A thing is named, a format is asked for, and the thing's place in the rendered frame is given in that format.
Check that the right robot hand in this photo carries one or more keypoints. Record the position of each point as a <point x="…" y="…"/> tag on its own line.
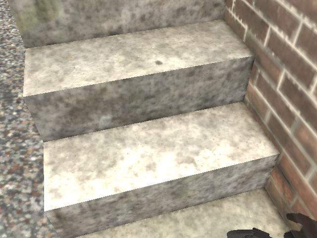
<point x="247" y="233"/>

